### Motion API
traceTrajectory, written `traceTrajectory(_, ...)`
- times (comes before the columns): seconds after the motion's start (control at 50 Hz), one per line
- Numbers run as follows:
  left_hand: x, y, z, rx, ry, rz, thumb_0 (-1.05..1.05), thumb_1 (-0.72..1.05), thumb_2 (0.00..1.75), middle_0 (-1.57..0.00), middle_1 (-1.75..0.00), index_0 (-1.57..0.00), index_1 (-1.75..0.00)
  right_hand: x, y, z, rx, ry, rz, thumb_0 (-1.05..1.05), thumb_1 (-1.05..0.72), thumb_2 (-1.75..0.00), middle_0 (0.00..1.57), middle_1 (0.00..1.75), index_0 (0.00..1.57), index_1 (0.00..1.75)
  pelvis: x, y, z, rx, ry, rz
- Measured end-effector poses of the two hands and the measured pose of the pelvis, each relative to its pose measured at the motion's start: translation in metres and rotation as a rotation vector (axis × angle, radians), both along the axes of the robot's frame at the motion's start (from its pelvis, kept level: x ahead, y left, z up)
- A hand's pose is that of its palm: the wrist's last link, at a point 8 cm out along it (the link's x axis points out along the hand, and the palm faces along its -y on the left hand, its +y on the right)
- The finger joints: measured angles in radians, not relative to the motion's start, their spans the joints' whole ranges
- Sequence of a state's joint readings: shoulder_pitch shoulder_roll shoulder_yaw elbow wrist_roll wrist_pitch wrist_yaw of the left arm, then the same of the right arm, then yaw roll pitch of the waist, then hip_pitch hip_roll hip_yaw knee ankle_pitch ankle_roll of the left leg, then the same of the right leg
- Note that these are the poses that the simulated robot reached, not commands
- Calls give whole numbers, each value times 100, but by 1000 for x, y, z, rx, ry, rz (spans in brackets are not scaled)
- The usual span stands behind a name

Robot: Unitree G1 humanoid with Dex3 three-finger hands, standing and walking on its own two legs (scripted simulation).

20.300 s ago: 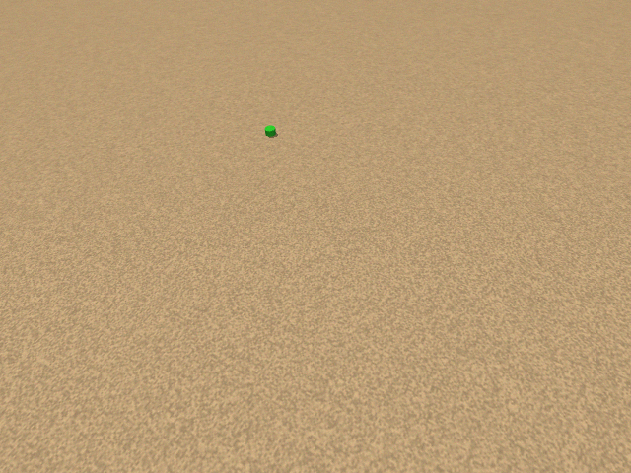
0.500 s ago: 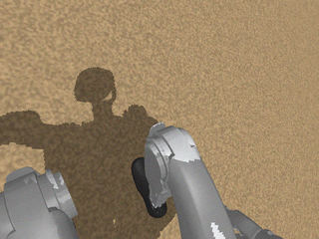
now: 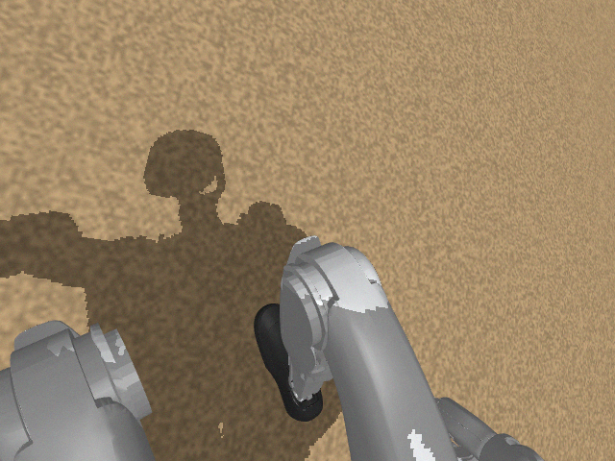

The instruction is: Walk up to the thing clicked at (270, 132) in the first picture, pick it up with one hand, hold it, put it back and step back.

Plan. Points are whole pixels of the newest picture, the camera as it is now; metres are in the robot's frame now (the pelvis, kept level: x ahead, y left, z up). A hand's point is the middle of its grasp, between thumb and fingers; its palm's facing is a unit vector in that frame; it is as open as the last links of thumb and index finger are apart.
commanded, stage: close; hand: left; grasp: from above
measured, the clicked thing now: out of the picture +0.44 +0.36 -0.28
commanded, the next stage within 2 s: settle in 0.42 s
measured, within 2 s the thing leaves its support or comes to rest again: leaves its support in 0.80 s
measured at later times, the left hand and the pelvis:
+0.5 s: hand out of the picture +0.43 +0.35 -0.25, palm faces -0.43 -0.17 -0.88, open 8.1 cm; pelvis +0.00 +0.00 +0.00, yaw +0 degrees
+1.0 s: hand out of the picture +0.43 +0.37 -0.21, palm faces -0.36 -0.14 -0.92, open 7.9 cm; pelvis +0.00 +0.00 +0.01, yaw +1 degrees
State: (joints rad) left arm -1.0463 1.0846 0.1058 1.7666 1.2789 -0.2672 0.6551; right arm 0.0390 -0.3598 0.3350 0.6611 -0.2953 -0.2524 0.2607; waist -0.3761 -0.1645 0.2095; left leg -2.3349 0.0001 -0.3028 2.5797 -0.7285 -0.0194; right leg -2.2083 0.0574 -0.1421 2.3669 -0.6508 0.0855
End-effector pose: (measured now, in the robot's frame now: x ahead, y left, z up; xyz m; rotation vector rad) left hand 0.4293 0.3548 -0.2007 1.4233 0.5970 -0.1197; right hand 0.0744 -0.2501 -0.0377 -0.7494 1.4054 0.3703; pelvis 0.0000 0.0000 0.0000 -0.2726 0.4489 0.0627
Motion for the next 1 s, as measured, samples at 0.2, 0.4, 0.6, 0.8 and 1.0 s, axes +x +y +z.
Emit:
traceTrajectory(0.2,5,0,3,5,7,11,0,26,44,-56,-71,-61,-65,-7,0,-1,3,19,-20,0,-90,-89,20,30,20,30,1,-1,1,2,7,-2)
traceTrajectory(0.4,3,0,4,-1,13,9,0,35,34,-62,-64,-70,-58,-11,2,-3,6,27,-34,0,-90,-89,20,30,20,30,0,-2,2,4,7,-2)
traceTrajectory(0.6,0,1,5,-11,0,1,1,35,28,-67,-57,-76,-51,-11,0,-4,-11,19,-33,0,-90,-89,20,30,20,30,-2,-2,1,5,0,-2)
traceTrajectory(0.8,4,5,11,-8,-9,-1,0,32,26,-74,-52,-83,-45,-7,-4,2,-34,8,-52,0,-91,-89,20,30,20,30,1,-1,2,3,21,0)
traceTrajectory(1.0,6,16,49,29,-67,1,-1,31,20,-80,-46,-89,-39,11,-9,-4,-3,-42,-98,0,-91,-89,20,30,20,30,5,-1,6,12,65,15)
